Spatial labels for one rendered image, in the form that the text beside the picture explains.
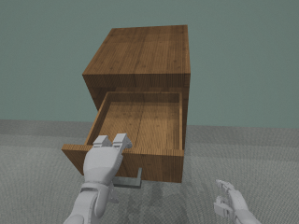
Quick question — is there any robot right forearm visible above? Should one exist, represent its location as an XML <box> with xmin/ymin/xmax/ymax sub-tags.
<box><xmin>233</xmin><ymin>209</ymin><xmax>262</xmax><ymax>224</ymax></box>

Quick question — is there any robot left hand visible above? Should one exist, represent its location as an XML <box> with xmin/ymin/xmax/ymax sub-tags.
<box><xmin>83</xmin><ymin>133</ymin><xmax>133</xmax><ymax>203</ymax></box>

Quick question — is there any robot left forearm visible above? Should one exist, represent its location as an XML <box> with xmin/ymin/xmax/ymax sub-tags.
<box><xmin>64</xmin><ymin>182</ymin><xmax>110</xmax><ymax>224</ymax></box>

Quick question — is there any robot right hand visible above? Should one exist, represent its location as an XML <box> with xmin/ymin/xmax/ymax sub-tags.
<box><xmin>213</xmin><ymin>179</ymin><xmax>249</xmax><ymax>223</ymax></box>

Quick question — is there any cabinet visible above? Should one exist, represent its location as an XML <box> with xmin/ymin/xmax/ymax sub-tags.
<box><xmin>82</xmin><ymin>24</ymin><xmax>191</xmax><ymax>174</ymax></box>

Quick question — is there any handle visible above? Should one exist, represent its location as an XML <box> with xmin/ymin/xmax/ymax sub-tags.
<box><xmin>112</xmin><ymin>167</ymin><xmax>143</xmax><ymax>189</ymax></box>

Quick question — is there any drawer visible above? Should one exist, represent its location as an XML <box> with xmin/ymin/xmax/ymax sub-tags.
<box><xmin>61</xmin><ymin>91</ymin><xmax>184</xmax><ymax>183</ymax></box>

